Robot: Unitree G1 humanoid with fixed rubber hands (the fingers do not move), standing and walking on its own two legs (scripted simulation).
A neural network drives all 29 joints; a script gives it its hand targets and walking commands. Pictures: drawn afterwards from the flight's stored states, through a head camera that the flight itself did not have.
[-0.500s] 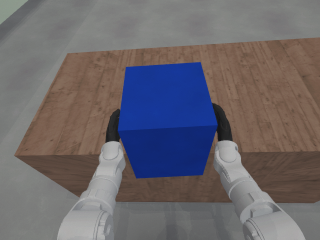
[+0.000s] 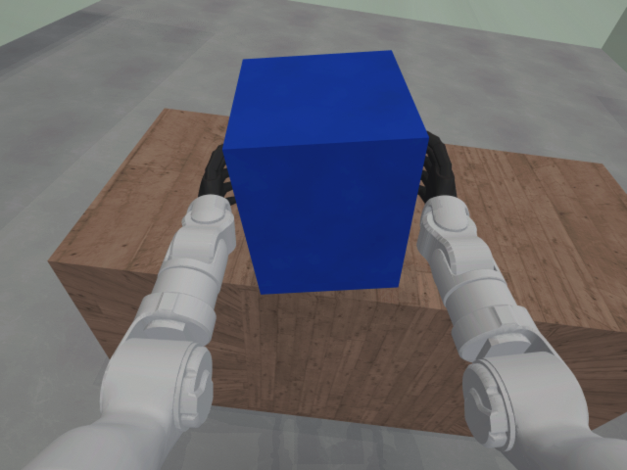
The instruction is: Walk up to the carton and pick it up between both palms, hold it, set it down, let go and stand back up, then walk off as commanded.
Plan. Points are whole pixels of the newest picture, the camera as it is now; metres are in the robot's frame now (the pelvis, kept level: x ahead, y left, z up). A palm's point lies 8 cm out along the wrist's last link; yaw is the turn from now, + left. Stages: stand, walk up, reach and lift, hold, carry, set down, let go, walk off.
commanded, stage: reach and lift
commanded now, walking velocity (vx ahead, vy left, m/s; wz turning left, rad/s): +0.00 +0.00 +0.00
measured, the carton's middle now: (323, 177) +0.47 +0.05 +0.15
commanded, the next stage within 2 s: hold in 1.20 s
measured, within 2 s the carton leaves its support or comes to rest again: neither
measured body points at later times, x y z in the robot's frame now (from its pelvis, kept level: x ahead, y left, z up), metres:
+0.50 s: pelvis +0.02 +0.02 +0.01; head +0.00 +0.03 +0.46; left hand +0.45 +0.17 +0.15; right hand +0.43 -0.13 +0.14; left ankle +0.11 +0.13 -0.72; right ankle +0.04 -0.11 -0.72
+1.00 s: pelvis +0.02 +0.02 +0.01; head -0.03 +0.03 +0.46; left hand +0.43 +0.17 +0.18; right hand +0.43 -0.12 +0.20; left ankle +0.11 +0.12 -0.72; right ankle +0.04 -0.11 -0.72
